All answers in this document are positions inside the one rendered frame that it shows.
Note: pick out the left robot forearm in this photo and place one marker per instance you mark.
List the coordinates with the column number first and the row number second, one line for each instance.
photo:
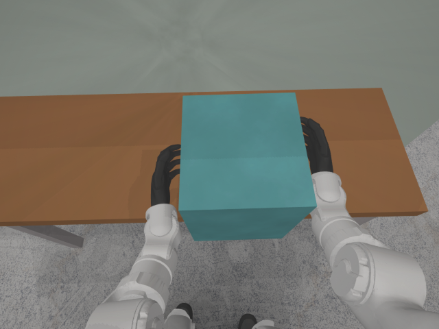
column 154, row 268

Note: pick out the right robot forearm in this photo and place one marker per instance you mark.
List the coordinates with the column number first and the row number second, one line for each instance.
column 331, row 222

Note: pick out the table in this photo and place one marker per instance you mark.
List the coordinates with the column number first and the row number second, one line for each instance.
column 89, row 159

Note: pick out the left robot thigh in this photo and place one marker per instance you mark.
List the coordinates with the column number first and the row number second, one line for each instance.
column 179, row 322

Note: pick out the robot right foot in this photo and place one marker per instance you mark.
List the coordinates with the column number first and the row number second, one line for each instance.
column 247, row 321

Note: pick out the left robot upper arm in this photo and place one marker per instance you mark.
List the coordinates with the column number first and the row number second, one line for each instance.
column 141, row 313

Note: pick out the right robot upper arm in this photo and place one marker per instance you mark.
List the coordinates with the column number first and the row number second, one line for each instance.
column 384, row 288

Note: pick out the carton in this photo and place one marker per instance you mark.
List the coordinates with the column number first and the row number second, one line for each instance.
column 244, row 170

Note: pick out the right robot hand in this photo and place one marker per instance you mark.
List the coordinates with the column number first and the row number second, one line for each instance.
column 318, row 151

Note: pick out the left robot hand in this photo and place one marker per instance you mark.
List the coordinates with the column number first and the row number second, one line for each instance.
column 161, row 178

